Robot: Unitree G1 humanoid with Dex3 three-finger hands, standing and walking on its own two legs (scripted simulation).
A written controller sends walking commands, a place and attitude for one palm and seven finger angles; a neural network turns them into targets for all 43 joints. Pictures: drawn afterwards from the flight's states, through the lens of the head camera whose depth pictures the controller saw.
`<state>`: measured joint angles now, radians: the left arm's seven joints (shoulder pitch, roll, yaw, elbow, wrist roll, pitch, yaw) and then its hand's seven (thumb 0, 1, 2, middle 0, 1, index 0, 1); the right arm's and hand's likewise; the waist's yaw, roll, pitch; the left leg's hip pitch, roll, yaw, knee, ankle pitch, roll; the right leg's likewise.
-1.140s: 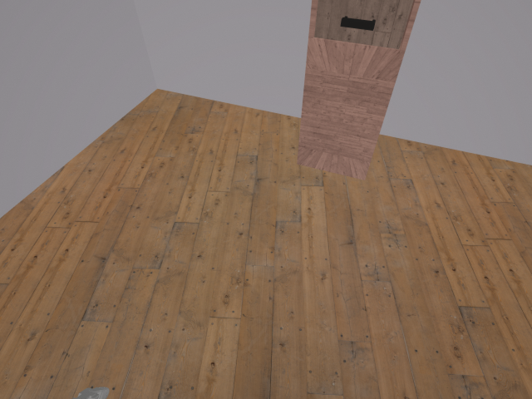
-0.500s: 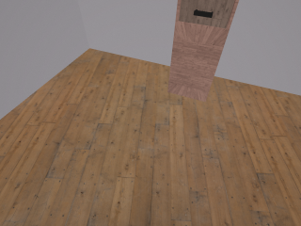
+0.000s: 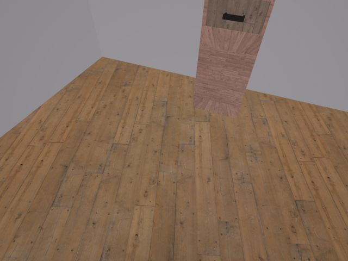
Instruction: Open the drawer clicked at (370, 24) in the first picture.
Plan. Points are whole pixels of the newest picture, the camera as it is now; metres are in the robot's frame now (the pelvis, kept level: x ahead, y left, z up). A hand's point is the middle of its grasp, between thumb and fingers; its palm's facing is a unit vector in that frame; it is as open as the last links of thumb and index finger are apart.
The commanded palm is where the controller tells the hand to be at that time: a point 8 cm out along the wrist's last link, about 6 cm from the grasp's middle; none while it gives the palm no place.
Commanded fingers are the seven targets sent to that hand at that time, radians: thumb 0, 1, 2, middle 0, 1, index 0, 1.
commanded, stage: look at it before walking up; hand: left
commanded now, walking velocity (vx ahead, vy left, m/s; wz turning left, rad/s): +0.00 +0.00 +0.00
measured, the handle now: (234, 16) +1.41 -0.27 +0.03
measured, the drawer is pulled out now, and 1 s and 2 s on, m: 0.00 0.00 0.00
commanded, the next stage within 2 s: walk to a spot facing it in 0.30 s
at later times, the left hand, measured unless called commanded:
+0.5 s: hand out of the picture +0.07 +0.25 -0.16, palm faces -0.03 -0.94 -0.33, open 7.4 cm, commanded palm none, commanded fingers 0.00 0.90 0.90 -0.20 -0.30 -0.20 -0.30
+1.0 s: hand out of the picture +0.07 +0.14 -0.17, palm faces -0.13 -0.98 -0.15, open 7.4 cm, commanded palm none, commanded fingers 0.00 0.90 0.90 -0.20 -0.30 -0.20 -0.30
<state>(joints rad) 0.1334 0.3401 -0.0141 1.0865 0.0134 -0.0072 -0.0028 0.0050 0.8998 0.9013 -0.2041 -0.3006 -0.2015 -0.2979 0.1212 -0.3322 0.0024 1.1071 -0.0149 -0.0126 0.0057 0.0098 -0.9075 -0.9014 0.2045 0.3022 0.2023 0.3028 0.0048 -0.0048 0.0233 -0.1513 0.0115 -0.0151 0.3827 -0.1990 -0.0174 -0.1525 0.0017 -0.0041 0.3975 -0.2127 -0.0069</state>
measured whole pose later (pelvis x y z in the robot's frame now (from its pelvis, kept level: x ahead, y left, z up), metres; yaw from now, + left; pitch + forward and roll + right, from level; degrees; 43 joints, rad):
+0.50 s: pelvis +0.01 +0.00 +0.00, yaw -1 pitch -2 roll +0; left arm 0.16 0.33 -0.01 1.09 0.02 0.01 0.00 0.00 0.90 0.90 -0.20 -0.30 -0.20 -0.30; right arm 0.13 -0.32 0.00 1.11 -0.02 0.00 0.00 0.01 -0.91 -0.90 0.20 0.30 0.20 0.30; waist 0.02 0.00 0.02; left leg -0.15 0.02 0.00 0.40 -0.22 -0.02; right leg -0.16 0.01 0.01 0.41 -0.22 0.00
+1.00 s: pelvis +0.14 -0.03 +0.00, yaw -13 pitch +1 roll +0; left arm 0.49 0.11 0.01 1.11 0.03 -0.06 0.01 0.00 0.90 0.90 -0.20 -0.30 -0.20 -0.30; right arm 0.16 -0.18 -0.05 1.01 -0.02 -0.01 0.03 0.01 -0.91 -0.90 0.20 0.30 0.20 0.30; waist 0.04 0.00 0.03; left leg -0.60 0.11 0.08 0.95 -0.23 -0.05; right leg -0.04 0.04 0.04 0.36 -0.33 -0.05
